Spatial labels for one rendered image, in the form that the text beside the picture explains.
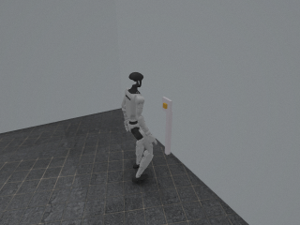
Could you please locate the panel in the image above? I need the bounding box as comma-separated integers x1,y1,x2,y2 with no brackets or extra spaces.
162,97,173,155

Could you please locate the robot left hand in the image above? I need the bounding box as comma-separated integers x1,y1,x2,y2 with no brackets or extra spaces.
124,120,129,131

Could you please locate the robot right upper arm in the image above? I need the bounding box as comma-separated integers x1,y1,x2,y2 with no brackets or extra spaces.
135,95,144,121

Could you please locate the robot right hand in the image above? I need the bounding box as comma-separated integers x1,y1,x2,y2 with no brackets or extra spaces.
147,135,158,148

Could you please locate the robot left upper arm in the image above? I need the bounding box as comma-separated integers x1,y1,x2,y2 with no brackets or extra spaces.
121,87,130,109

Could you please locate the left robot forearm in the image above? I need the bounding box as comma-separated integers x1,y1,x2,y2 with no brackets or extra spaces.
121,107,129,121

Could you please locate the right robot forearm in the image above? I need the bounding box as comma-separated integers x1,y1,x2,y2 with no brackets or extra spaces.
138,116,152,137

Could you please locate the robot torso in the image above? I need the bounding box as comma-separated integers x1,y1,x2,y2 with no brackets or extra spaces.
126,90,142,134

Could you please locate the left robot foot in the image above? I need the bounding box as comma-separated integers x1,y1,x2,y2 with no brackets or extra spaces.
133,162,140,169

